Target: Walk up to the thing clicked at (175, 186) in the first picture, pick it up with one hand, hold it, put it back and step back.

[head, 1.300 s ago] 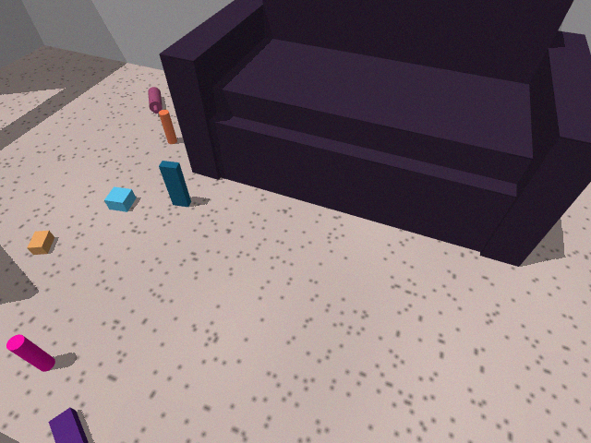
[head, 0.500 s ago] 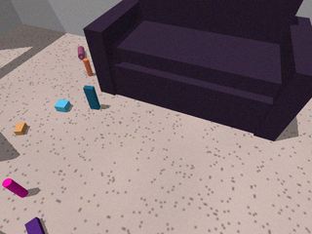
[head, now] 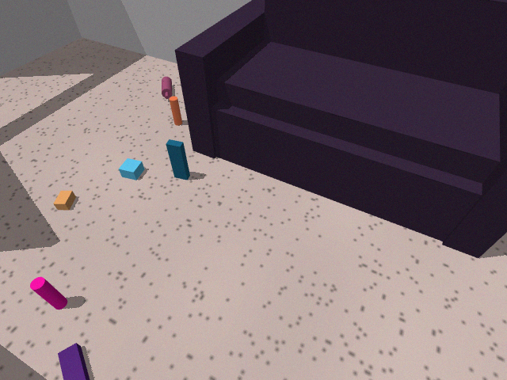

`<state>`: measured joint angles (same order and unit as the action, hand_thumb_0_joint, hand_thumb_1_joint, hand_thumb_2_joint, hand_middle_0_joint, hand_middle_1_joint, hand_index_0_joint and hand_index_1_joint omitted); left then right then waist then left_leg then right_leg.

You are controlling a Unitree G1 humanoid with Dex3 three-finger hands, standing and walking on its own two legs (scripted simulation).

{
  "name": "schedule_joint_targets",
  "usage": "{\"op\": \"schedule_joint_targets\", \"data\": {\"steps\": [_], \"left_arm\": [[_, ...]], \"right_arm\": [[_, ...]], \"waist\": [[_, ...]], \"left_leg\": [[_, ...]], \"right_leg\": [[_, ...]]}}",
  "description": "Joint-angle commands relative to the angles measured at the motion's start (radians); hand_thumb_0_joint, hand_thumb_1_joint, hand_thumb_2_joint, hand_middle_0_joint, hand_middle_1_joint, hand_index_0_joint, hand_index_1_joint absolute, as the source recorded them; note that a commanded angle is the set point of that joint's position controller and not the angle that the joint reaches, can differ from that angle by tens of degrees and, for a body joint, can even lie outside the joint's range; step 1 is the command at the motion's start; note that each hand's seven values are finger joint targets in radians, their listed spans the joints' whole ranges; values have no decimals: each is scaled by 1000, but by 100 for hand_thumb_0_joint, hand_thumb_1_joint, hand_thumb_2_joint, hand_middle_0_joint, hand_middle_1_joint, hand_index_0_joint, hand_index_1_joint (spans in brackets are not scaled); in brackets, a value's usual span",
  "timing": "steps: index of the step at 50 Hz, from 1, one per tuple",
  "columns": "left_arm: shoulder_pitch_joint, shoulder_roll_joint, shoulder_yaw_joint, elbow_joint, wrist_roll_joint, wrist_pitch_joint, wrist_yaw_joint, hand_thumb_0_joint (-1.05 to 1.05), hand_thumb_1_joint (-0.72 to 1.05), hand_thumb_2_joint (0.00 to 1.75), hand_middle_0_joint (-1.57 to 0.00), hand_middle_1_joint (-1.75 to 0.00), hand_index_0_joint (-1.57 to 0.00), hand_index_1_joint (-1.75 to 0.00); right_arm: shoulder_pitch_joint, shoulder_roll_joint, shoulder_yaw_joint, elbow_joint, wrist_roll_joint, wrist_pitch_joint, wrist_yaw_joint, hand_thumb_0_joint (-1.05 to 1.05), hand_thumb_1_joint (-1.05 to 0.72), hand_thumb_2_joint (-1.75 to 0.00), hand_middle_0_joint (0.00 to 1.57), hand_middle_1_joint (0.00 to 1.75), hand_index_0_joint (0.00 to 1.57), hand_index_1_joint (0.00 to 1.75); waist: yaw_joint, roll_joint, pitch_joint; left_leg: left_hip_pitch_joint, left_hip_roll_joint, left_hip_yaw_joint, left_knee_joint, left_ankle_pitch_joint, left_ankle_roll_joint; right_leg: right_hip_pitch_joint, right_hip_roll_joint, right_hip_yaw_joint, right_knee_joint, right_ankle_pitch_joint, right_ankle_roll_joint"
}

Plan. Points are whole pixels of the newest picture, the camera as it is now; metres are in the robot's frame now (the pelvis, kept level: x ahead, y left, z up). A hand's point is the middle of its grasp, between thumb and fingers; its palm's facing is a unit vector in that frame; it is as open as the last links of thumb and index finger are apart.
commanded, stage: walk up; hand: left
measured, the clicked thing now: (178, 160) +1.25 +0.41 -0.66
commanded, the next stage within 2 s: none
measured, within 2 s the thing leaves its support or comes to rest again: neither
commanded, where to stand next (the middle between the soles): +0.95 +0.15 m, yaw +10 degrees
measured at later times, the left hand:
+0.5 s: hand (78, 322) +0.26 +0.34 -0.14, palm faces +0.03 -0.93 -0.36, open 7.4 cm
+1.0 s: hand (98, 279) +0.36 +0.35 -0.17, palm faces +0.19 -0.92 -0.35, open 7.4 cm
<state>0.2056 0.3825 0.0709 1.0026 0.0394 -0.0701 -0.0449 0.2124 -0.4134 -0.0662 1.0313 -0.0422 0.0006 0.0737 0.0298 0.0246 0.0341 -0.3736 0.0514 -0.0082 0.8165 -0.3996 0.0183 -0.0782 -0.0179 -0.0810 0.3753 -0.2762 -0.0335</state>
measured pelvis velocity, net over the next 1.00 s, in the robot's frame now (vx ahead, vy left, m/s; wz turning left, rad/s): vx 0.41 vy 0.08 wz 0.20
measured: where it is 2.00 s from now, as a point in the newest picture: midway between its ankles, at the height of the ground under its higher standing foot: (230, 252)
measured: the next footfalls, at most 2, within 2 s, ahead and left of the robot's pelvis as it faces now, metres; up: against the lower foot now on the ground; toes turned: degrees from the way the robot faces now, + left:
left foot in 0.14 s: +0.16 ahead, +0.19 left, +0.00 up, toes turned +8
right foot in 0.56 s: +0.38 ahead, -0.06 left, +0.00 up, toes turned +1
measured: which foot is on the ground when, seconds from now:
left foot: up 0.00-0.12, down 0.14-0.58, up 0.60-0.96, down 0.98-1.00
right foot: down 0.00-0.16, up 0.18-0.54, down 0.56-1.00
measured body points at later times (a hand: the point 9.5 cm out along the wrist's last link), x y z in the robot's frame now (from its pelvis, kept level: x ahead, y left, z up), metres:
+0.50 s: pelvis +0.19 +0.06 -0.01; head +0.20 +0.05 +0.44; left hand +0.25 +0.39 -0.11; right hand +0.23 -0.26 -0.13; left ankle +0.12 +0.18 -0.74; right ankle +0.33 -0.07 -0.72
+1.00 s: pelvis +0.41 +0.08 -0.02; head +0.43 +0.10 +0.42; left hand +0.35 +0.40 -0.14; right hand +0.61 -0.21 -0.11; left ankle +0.51 +0.20 -0.75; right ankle +0.34 -0.06 -0.74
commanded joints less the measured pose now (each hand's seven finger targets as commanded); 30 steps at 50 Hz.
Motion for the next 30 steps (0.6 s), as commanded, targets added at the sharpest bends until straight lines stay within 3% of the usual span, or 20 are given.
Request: {"op": "schedule_joint_targets", "data": {"steps": [1, 3, 4, 5, 6, 7, 8, 9, 10, 11, 12, 13, 15, 18, 23, 25, 27, 28, 29, 30], "left_arm": [[-69, 324, 80, -128, 1, -25, 5, 0, 90, 90, -20, -30, -20, -30], [-89, 329, 79, -142, 1, -20, -4, 0, 90, 90, -20, -30, -20, -30], [-115, 331, 78, -149, -2, -16, -6, 0, 90, 90, -20, -30, -20, -30], [-117, 313, 74, -151, -2, -10, -7, 0, 90, 90, -20, -30, -20, -30], [-86, 286, 62, -147, -1, -3, -6, 0, 90, 90, -20, -30, -20, -30], [-31, 234, 45, -148, 0, 2, -9, 0, 90, 90, -20, -30, -20, -30], [-23, 150, 23, -173, -17, 2, -12, 0, 90, 90, -20, -30, -20, -30], [-92, 241, 39, -192, -22, 1, -2, 0, 90, 90, -20, -30, -20, -30], [-108, 294, 34, -191, -23, -3, 2, 0, 90, 90, -20, -30, -20, -30], [-37, 291, 34, -151, -34, 2, 1, 0, 90, 90, -20, -30, -20, -30], [22, 291, 37, -121, -39, 3, -2, 0, 90, 90, -20, -30, -20, -30], [38, 300, 43, -109, -33, 2, -6, 0, 90, 90, -20, -30, -20, -30], [48, 278, 47, -107, -30, 12, -23, 0, 90, 90, -20, -30, -20, -30], [-1, 261, 52, -143, -23, 12, -38, 0, 90, 90, -20, -30, -20, -30], [-50, 241, 58, -171, -24, -1, -45, 0, 90, 90, -20, -30, -20, -30], [-34, 228, 62, -169, -22, -8, -43, 0, 90, 90, -20, -30, -20, -30], [112, 249, 81, -139, -21, -22, -26, 0, 90, 90, -20, -30, -20, -30], [240, 311, 104, -119, -13, -35, -11, 0, 90, 90, -20, -30, -20, -30], [272, 400, 113, -130, -21, -43, -2, 0, 90, 90, -20, -30, -20, -30], [208, 400, 103, -153, -34, -39, -1, 0, 90, 90, -20, -30, -20, -30]], "right_arm": [[-99, -180, -65, -147, 6, -47, 23, 0, -90, -90, 20, 30, 20, 30], [-41, -172, -77, -144, 8, -45, 27, 0, -90, -90, 20, 30, 20, 30], [21, -176, -85, -128, 9, -45, 26, 0, -90, -90, 20, 30, 20, 30], [78, -186, -95, -107, 10, -48, 22, 0, -90, -90, 20, 30, 20, 30], [138, -208, -106, -88, 7, -51, 13, 0, -90, -90, 20, 30, 20, 30], [252, -249, -122, -64, 4, -58, -1, 0, -90, -90, 20, 30, 20, 30], [338, -352, -137, -74, -7, -67, -18, 0, -90, -90, 20, 30, 20, 30], [263, -401, -134, -120, 25, -69, -13, 0, -90, -90, 20, 30, 20, 30], [187, -393, -132, -145, 36, -71, -20, 0, -90, -90, 20, 30, 20, 30], [115, -353, -111, -171, 35, -77, -26, 0, -90, -90, 20, 30, 20, 30], [70, -316, -98, -196, 32, -84, -31, 0, -90, -90, 20, 30, 20, 30], [85, -293, -86, -193, 37, -89, -33, 0, -90, -90, 20, 30, 20, 30], [76, -278, -77, -199, 35, -95, -29, 0, -90, -90, 20, 30, 20, 30], [105, -285, -79, -213, 30, -104, -30, 0, -90, -90, 20, 30, 20, 30], [101, -278, -75, -242, 37, -107, -27, 0, -90, -90, 20, 30, 20, 30], [99, -274, -73, -248, 36, -101, -29, 0, -90, -90, 20, 30, 20, 30], [100, -227, -51, -262, 35, -97, -34, 0, -90, -90, 20, 30, 20, 30], [149, -154, -26, -272, 43, -100, -37, 0, -90, -90, 20, 30, 20, 30], [148, -139, -20, -294, 48, -101, -43, 0, -90, -90, 20, 30, 20, 30], [113, -220, -40, -266, 36, -90, -58, 0, -90, -90, 20, 30, 20, 30]], "waist": [[4, -170, 60], [-29, -179, 53], [-66, -153, 38], [-95, -104, 29], [-117, -21, -8], [-165, 122, -73], [-194, 399, -55], [-173, 253, -29], [-129, 107, 24], [-73, 70, 45], [-42, 76, 28], [-39, 83, 33], [-26, 99, 52], [-45, 122, 78], [-45, 85, 67], [-27, 70, 53], [58, -32, -35], [108, -246, -118], [100, -351, -103], [82, -211, -54]], "left_leg": [[-108, 77, -20, -120, 33, -20], [34, 51, 35, -190, 134, -20], [167, 38, 69, -218, 226, -19], [263, 1, 118, -235, 228, -19], [370, -36, 138, -239, 168, -9], [537, -40, 79, -274, 30, 34], [543, 217, -456, -530, -352, 145], [370, 351, -801, -703, -498, 261], [320, 360, -754, -695, -471, 271], [305, 314, -584, -641, -377, 242], [298, 266, -481, -598, -270, 223], [234, 237, -401, -594, -176, 206], [133, 198, -282, -626, -129, 200], [129, 201, -234, -619, -74, 218], [96, 178, -158, -574, -18, 183], [60, 167, -131, -490, 84, 168], [9, 102, -54, -197, 336, 123], [-99, -3, 20, 149, 291, 71], [-322, -128, 24, 327, -97, 33], [-322, -63, -101, 424, -108, 33]], "right_leg": [[-43, -275, 179, -207, -231, -166], [-141, -242, 104, -155, -217, -136], [-243, -236, 71, -107, -286, -123], [-301, -207, 35, -29, -307, -115], [-348, -170, -14, 118, -249, -105], [-441, -121, -60, 424, -121, -82], [-667, 18, -78, 792, -314, -27], [-633, 2, 105, 837, -335, -34], [-651, -53, 170, 856, -242, -33], [-641, -97, 158, 841, -164, -28], [-602, -121, 151, 783, -126, -21], [-536, -130, 142, 708, -93, -9], [-432, -119, 97, 582, -74, 18], [-418, -117, 84, 424, -31, 29], [-303, -75, 31, 277, 107, 16], [-192, -41, -2, 234, 89, 7], [61, 6, -13, 150, 31, -21], [208, -153, 226, 31, -130, -65], [266, -418, 679, -158, -226, -156], [146, -465, 750, -166, -264, -210]]}}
